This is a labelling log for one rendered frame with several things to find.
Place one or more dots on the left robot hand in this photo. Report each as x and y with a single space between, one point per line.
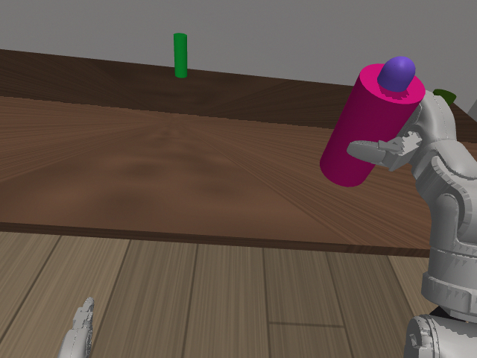
77 342

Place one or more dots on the right robot hand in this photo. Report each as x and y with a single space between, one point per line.
430 122

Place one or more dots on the right robot arm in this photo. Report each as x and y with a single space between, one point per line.
446 179

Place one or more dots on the table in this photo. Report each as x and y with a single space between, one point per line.
110 149

